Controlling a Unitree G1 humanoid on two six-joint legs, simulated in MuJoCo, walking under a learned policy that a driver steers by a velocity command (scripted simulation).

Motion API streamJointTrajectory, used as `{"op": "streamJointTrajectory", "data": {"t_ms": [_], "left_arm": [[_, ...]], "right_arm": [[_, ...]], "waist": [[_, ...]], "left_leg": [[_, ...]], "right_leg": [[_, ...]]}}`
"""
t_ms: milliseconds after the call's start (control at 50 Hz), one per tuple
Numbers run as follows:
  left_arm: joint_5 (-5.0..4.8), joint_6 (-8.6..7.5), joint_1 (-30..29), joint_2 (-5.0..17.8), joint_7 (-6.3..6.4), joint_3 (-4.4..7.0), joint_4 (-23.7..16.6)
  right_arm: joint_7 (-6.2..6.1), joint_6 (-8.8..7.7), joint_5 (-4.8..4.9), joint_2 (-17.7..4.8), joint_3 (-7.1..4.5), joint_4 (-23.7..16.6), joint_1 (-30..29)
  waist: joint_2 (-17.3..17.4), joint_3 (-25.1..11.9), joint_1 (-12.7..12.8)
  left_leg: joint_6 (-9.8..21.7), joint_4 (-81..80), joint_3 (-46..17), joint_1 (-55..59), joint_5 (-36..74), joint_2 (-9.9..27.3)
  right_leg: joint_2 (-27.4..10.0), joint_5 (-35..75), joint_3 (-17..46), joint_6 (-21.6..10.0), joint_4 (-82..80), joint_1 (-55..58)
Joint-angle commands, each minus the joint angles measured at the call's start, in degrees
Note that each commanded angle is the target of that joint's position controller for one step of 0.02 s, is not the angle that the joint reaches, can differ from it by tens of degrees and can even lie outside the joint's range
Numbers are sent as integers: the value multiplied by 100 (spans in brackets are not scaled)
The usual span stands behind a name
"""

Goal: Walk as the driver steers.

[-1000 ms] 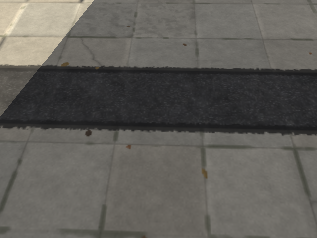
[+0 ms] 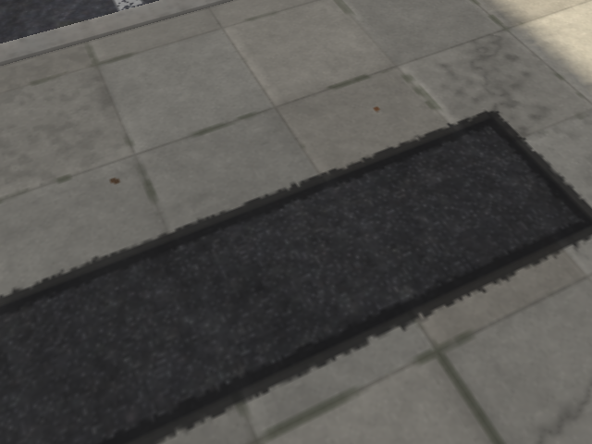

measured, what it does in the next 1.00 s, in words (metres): walks ahead, turning left: left foot, then right foot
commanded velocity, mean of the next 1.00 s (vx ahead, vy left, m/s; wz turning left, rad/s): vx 0.06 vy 0.00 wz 0.44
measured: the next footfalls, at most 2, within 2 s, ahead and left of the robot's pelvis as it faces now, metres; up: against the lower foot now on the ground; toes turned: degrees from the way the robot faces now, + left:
left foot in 0.40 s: +0.22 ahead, +0.14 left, +0.00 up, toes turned +12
right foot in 0.84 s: +0.27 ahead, -0.09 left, +0.00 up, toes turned +31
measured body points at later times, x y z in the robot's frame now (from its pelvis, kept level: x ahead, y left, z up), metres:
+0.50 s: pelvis +0.14 +0.03 +0.00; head +0.19 +0.06 +0.45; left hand +0.24 +0.33 -0.12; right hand +0.35 -0.20 -0.10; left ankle +0.18 +0.13 -0.73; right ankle +0.08 -0.10 -0.65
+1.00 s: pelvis +0.17 -0.01 +0.01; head +0.21 -0.02 +0.46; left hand +0.13 +0.29 -0.08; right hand +0.46 -0.18 -0.10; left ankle +0.09 +0.10 -0.64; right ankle +0.23 -0.11 -0.73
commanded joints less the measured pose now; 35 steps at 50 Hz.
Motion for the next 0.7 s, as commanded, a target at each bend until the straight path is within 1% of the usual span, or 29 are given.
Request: {"op": "streamJointTrajectory", "data": {"t_ms": [20,40,60,80,120,160,200,240,280,300,340,360,380,400,420,440,460,480,500,520,540,560,600,660,700], "left_arm": [[36,-171,257,458,32,105,-130],[64,-222,230,472,41,102,-56],[85,-265,194,470,62,94,11],[112,-285,170,490,98,91,78],[109,-259,60,545,192,90,144],[75,-204,59,692,282,116,194],[59,-136,167,778,355,130,272],[40,-54,249,804,400,134,332],[10,37,274,833,432,146,358],[-12,82,262,863,449,157,351],[-67,174,209,941,493,186,296],[-108,215,147,994,519,202,251],[-153,243,83,1030,545,213,212],[-128,231,257,1022,547,221,203],[75,169,157,837,499,164,-24],[172,109,51,597,412,61,-243],[33,73,78,757,297,103,-145],[-99,96,-104,791,274,114,-145],[-60,154,-118,767,325,132,-68],[17,218,-205,864,403,175,-87],[26,265,-184,794,420,167,-113],[11,287,-115,700,433,147,-109],[-38,277,-56,607,458,113,-88],[-26,263,-151,597,458,85,-105],[-45,246,-181,639,430,91,-119]], "right_arm": [[-82,93,-21,-567,-147,-218,302],[-97,181,-19,-422,-127,-194,394],[-115,244,-36,-346,-115,-190,403],[-129,273,-59,-302,-109,-217,317],[-109,295,-85,-244,-78,-304,93],[-48,297,-67,-251,-51,-451,-257],[18,327,-53,-253,-32,-602,-535],[70,381,-63,-297,-39,-739,-715],[127,428,-81,-343,-52,-887,-866],[163,438,-86,-363,-60,-960,-911],[250,436,-68,-386,-71,-1067,-905],[289,419,-59,-393,-83,-1077,-777],[309,391,-63,-432,-113,-1020,-468],[268,370,-103,-740,-224,-959,-48],[142,388,-204,-1382,-395,-994,340],[101,424,-305,-1470,-355,-1047,508],[104,433,-277,-1202,-268,-1198,319],[85,436,-198,-1047,-247,-1330,-141],[66,475,-91,-909,-222,-1393,-438],[22,517,-32,-812,-191,-1448,-582],[0,566,-54,-849,-197,-1480,-637],[-19,599,-102,-913,-223,-1514,-632],[-71,623,-123,-1007,-268,-1554,-529],[-139,670,-110,-1085,-302,-1640,-522],[-154,715,-127,-1070,-295,-1703,-553]], "waist": [[-274,-1189,20],[-321,-1147,-71],[-353,-1068,-119],[-369,-1006,-136],[-463,-931,-123],[-521,-870,7],[-516,-827,135],[-523,-744,207],[-542,-645,238],[-569,-609,235],[-605,-602,205],[-608,-667,125],[-547,-822,-56],[-222,-1141,-206],[818,-1603,-230],[1658,-2279,-189],[856,-2488,-233],[499,-1980,-109],[-7,-1450,46],[8,-1230,111],[186,-1134,214],[369,-1109,250],[576,-1192,229],[693,-1261,149],[817,-1222,113]], "left_leg": [[99,-165,-351,-804,544,298],[82,-377,-333,-679,718,253],[60,-637,-341,-633,925,196],[42,-932,-375,-649,1192,133],[30,-1696,-361,-635,1841,57],[53,-2321,-222,-603,2324,-33],[72,-2726,-127,-662,2521,-77],[93,-2961,-55,-762,2368,-108],[151,-3116,33,-853,1966,-150],[199,-3193,86,-872,1722,-180],[328,-3462,240,-785,1332,-296],[420,-3787,363,-540,1368,-412],[556,-4383,496,34,1871,-589],[815,-4752,77,1062,3327,-499],[1441,-4462,-1488,2494,6417,603],[2692,-4717,-3277,3659,7288,1734],[2540,-4794,-3003,3509,6433,1617],[2193,-4820,-2356,3046,5643,1274],[1842,-4942,-1971,2415,4842,945],[1674,-5071,-1837,1949,4220,753],[1620,-5156,-1747,1525,3960,559],[1592,-5201,-1726,1372,3832,450],[1555,-5199,-1750,1351,3635,372],[1437,-5210,-1924,1163,2765,284],[1383,-5239,-2144,1056,2231,249]], "right_leg": [[-1790,4074,1264,-1089,-1023,1715],[-1750,4275,1034,-1058,-1121,1490],[-1698,4431,790,-1017,-1203,1321],[-1666,4492,585,-971,-1266,1239],[-1555,4377,184,-803,-1333,1258],[-1524,4230,-32,-661,-1371,1404],[-1622,4046,-99,-629,-1362,1694],[-1732,3798,-119,-656,-1279,1987],[-1865,3610,-97,-663,-1090,2218],[-1936,3584,-76,-656,-937,2298],[-2022,3706,-44,-577,-532,2432],[-1983,3942,-96,-482,-222,2463],[-1807,4187,-271,-296,302,2376],[-1432,3735,-468,38,1169,1901],[-768,1319,-685,478,2747,379],[232,-2954,30,709,4347,-1218],[-141,-2932,926,641,4830,-1391],[-310,-2523,892,610,4795,-1600],[-449,-2160,790,650,4313,-1629],[-536,-1869,749,689,3882,-1455],[-468,-1692,649,731,3625,-1127],[-382,-1565,598,770,3322,-985],[-307,-1390,609,835,2741,-823],[-268,-1053,674,877,2081,-511],[-229,-1001,705,875,1757,-334]]}}
Over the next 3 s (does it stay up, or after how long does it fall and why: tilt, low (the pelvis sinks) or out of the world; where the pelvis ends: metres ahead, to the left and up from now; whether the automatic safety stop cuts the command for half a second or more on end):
stays up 0.37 0.06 0.01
